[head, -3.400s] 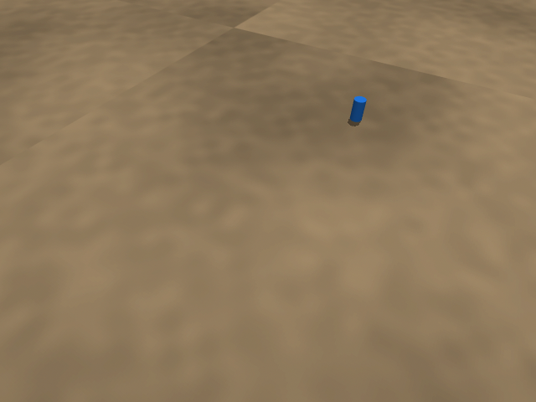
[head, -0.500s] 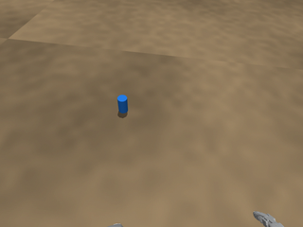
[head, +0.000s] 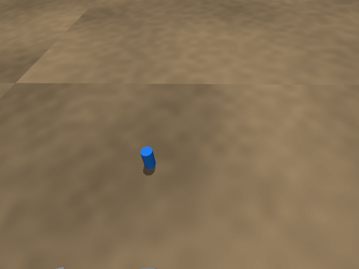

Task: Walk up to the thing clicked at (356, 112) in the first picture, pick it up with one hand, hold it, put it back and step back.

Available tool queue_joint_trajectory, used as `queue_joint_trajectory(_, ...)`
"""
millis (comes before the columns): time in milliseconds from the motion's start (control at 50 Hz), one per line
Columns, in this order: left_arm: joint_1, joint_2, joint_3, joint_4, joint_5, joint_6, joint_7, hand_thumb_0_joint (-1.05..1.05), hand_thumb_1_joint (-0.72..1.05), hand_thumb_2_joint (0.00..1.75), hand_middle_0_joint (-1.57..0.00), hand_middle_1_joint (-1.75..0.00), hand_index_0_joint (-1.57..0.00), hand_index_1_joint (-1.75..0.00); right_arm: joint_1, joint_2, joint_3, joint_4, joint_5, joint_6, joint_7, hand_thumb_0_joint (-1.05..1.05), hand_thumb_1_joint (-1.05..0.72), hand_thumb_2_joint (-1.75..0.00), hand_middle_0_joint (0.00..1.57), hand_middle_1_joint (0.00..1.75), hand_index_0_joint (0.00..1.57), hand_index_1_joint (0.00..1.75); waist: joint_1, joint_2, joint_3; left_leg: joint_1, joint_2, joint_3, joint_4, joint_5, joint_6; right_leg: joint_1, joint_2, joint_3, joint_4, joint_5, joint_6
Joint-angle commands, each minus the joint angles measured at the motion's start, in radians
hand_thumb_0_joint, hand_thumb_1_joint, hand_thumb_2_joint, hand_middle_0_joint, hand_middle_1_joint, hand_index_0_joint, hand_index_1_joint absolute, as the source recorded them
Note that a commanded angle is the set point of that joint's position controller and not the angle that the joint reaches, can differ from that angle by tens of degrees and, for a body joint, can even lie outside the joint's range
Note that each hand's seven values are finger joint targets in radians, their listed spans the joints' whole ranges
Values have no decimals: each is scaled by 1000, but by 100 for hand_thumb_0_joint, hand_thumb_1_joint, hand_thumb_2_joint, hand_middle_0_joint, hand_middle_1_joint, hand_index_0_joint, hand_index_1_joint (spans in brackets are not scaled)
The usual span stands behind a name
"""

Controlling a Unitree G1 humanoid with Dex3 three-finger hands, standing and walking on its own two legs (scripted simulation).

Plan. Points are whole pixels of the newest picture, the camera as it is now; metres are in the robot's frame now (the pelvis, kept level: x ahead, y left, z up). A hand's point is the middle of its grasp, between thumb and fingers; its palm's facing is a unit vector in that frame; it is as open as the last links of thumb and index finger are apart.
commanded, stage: walk up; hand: left
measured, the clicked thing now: (148, 157) +0.89 +0.26 -0.69
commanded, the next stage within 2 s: none
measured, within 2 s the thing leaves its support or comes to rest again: neither
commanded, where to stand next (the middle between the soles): +0.56 +0.05 m, yaw +1 degrees
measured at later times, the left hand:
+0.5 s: hand (70, 238) +0.24 +0.32 -0.15, palm faces -0.03 -0.94 -0.34, open 7.4 cm
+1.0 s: hand (87, 186) +0.39 +0.31 -0.13, palm faces +0.03 -0.92 -0.40, open 7.4 cm
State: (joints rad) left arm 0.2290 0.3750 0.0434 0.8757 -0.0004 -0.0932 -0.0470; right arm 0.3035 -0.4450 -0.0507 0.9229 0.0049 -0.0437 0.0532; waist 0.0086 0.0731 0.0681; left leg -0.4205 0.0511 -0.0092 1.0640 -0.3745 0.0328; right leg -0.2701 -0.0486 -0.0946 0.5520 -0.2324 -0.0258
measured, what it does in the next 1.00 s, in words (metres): walks ahead: left foot, then right foot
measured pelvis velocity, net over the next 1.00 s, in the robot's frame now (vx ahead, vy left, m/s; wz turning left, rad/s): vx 0.37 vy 0.03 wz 0.03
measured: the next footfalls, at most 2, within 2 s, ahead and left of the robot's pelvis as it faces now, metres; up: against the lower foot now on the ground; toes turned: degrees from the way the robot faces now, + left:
left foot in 0.26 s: +0.26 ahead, +0.16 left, +0.00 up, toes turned +7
right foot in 0.68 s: +0.41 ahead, -0.11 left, +0.00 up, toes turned -4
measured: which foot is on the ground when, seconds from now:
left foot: up 0.00-0.24, down 0.26-0.68, up 0.70-1.00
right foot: down 0.00-0.28, up 0.30-0.66, down 0.68-1.00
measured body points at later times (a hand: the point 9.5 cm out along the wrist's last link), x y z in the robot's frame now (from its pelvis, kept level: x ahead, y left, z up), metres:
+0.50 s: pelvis +0.20 +0.04 +0.00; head +0.21 +0.06 +0.45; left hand +0.25 +0.37 -0.12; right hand +0.27 -0.28 -0.09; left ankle +0.22 +0.16 -0.73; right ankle +0.27 -0.11 -0.69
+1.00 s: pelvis +0.37 +0.03 +0.00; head +0.39 +0.02 +0.45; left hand +0.39 +0.36 -0.10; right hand +0.46 -0.29 -0.12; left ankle +0.46 +0.17 -0.71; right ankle +0.37 -0.11 -0.73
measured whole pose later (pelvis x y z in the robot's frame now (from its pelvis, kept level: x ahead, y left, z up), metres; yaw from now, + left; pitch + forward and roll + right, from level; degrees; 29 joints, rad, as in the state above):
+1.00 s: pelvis +0.37 +0.03 +0.00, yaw +2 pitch -2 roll -1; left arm 0.34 0.42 0.04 0.87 0.01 -0.08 -0.04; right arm 0.26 -0.43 -0.06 0.89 -0.02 -0.03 0.08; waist 0.04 0.04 0.07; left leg -0.46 0.09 0.03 0.72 -0.29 0.01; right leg -0.21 -0.05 -0.09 0.54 -0.30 -0.01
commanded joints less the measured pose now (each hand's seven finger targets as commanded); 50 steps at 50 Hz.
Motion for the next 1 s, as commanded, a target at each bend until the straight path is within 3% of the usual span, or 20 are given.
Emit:
queue_joint_trajectory(0, 33, 301, 81, -63, 3, -23, 19, 0, 90, 90, -20, -30, -20, -30, 35, -170, -60, -58, -13, -20, 8, 0, -90, -90, 20, 30, 20, 30, 5, -239, -2, -135, 52, -16, -138, 98, -34, 66, -214, 197, -324, -13, -194)
queue_joint_trajectory(120, 56, 317, 87, -74, 8, -24, 12, 0, 90, 90, -20, -30, -20, -30, -108, -146, -67, -98, -24, -31, 31, 0, -90, -90, 20, 30, 20, 30, 40, -190, 11, -25, 55, 51, -425, 224, -33, 39, -215, 136, -299, -96, -180)
queue_joint_trajectory(180, 23, 327, 86, -78, 9, -14, 12, 0, 90, 90, -20, -30, -20, -30, -46, -150, -74, -80, -22, -38, 30, 0, -90, -90, 20, 30, 20, 30, -14, -168, -26, 132, 19, 106, -494, 240, -14, 12, -205, 102, -197, -48, -156)
queue_joint_trajectory(220, 61, 267, 58, -78, 19, -9, 14, 0, 90, 90, -20, -30, -20, -30, 111, -204, -98, -33, -26, -49, 11, 0, -90, -90, 20, 30, 20, 30, -98, -14, -125, 427, -13, 77, -534, 147, 24, -88, -138, 40, 143, 159, -106)
queue_joint_trajectory(240, 105, 196, 36, -87, 6, -4, 14, 0, 90, 90, -20, -30, -20, -30, 211, -289, -124, -29, -38, -56, -6, 0, -90, -90, 20, 30, 20, 30, -134, 215, -181, 550, 165, -195, -658, -30, 88, -238, -39, -23, 468, 48, -47)
queue_joint_trajectory(260, 122, 197, 38, -86, -8, 0, 22, 0, 90, 90, -20, -30, -20, -30, 191, -350, -130, -69, -25, -61, -14, 0, -90, -90, 20, 30, 20, 30, -114, 225, -159, 603, 382, -650, -824, -81, 190, -459, 108, 27, 603, -293, -20)
queue_joint_trajectory(280, 63, 285, 51, -71, 3, 8, 37, 0, 90, 90, -20, -30, -20, -30, 155, -349, -132, -73, 4, -55, -13, 0, -90, -90, 20, 30, 20, 30, -110, 74, -123, 482, 407, -639, -808, -55, 248, -443, 21, 157, 674, -299, -31)
queue_joint_trajectory(320, 105, 276, 46, -29, -11, 14, 31, 0, 90, 90, -20, -30, -20, -30, 38, -260, -95, -100, 1, -53, -22, 0, -90, -90, 20, 30, 20, 30, -40, 10, -33, 340, 293, -336, -786, 59, 179, -376, -34, 200, 622, -164, -26)
queue_joint_trajectory(360, 152, 273, 52, 5, -9, 21, 18, 0, 90, 90, -20, -30, -20, -30, -11, -235, -79, -107, 0, -57, -23, 0, -90, -90, 20, 30, 20, 30, -7, 82, -8, 224, 246, -183, -808, 81, 165, -297, -69, 145, 518, -110, -11)
queue_joint_trajectory(460, 55, 240, 56, -21, 15, 28, -14, 0, 90, 90, -20, -30, -20, -30, 4, -250, -86, -125, -15, -61, -16, 0, -90, -90, 20, 30, 20, 30, -39, 80, 21, 195, 234, -111, -841, 4, 211, -267, -80, 86, 275, -55, 26)
queue_joint_trajectory(560, 30, 226, 66, -15, 12, 15, -22, 0, 90, 90, -20, -30, -20, -30, -38, -254, -84, -148, -12, -52, -9, 0, -90, -90, 20, 30, 20, 30, -17, 71, 9, 135, 208, -60, -781, -20, 172, -102, -36, 33, 85, 52, 14)
queue_joint_trajectory(620, 117, 254, 84, 20, 19, 0, -7, 0, 90, 90, -20, -30, -20, -30, -37, -202, -63, -158, -12, -39, -9, 0, -90, -90, 20, 30, 20, 30, 40, -51, -41, 23, 152, 3, -568, -9, 116, 165, 22, 10, 5, 33, 2)
queue_joint_trajectory(640, 198, 290, 101, 32, 21, -9, 6, 0, 90, 90, -20, -30, -20, -30, -4, -159, -45, -158, -13, -38, -11, 0, -90, -90, 20, 30, 20, 30, 86, -178, -80, -55, 94, 56, -349, 23, 87, 294, -23, 106, -72, -102, -23)
queue_joint_trajectory(660, 260, 381, 122, 23, 24, -21, 21, 0, 90, 90, -20, -30, -20, -30, 20, -78, -18, -177, -13, -39, -11, 0, -90, -90, 20, 30, 20, 30, 100, -419, -92, -212, -34, 123, -26, -135, 29, 356, -267, 508, -245, -293, -100)
queue_joint_trajectory(680, 245, 412, 117, 9, 11, -19, 22, 0, 90, 90, -20, -30, -20, -30, -6, -163, -41, -161, -14, -28, -22, 0, -90, -90, 20, 30, 20, 30, 101, -322, -66, -285, -57, 25, 60, -173, 11, 307, -387, 760, -338, -324, -209)
queue_joint_trajectory(700, 185, 389, 109, -15, -4, -15, 23, 0, 90, 90, -20, -30, -20, -30, -25, -210, -51, -146, -12, -22, -28, 0, -90, -90, 20, 30, 20, 30, 75, -205, -15, -285, 4, -44, 94, -135, 7, 228, -394, 710, -328, -298, -251)
queue_joint_trajectory(760, 91, 324, 88, -40, -5, -13, 31, 0, 90, 90, -20, -30, -20, -30, 33, -191, -52, -94, -1, -20, -19, 0, -90, -90, 20, 30, 20, 30, 17, -204, -7, -201, 59, -62, -12, -25, 1, 143, -272, 404, -288, -93, -199)
queue_joint_trajectory(800, 79, 314, 82, -55, 5, -14, 28, 0, 90, 90, -20, -30, -20, -30, 59, -179, -56, -77, -9, -16, -4, 0, -90, -90, 20, 30, 20, 30, 6, -241, -21, -111, 46, -17, -119, -5, -11, 77, -228, 289, -268, -15, -198)
queue_joint_trajectory(920, 88, 332, 85, -81, 9, -14, 21, 0, 90, 90, -20, -30, -20, -30, -45, -163, -67, -110, -25, -15, 18, 0, -90, -90, 20, 30, 20, 30, 28, -232, -11, -36, 45, 40, -340, 107, -31, 7, -227, 238, -284, -219, -198)
queue_joint_trajectory(980, 46, 337, 78, -94, 8, -6, 18, 0, 90, 90, -20, -30, -20, -30, -17, -149, -71, -97, -25, -29, 17, 0, -90, -90, 20, 30, 20, 30, -14, -207, -19, 112, 15, 84, -466, 159, -22, -55, -210, 186, -199, -200, -170)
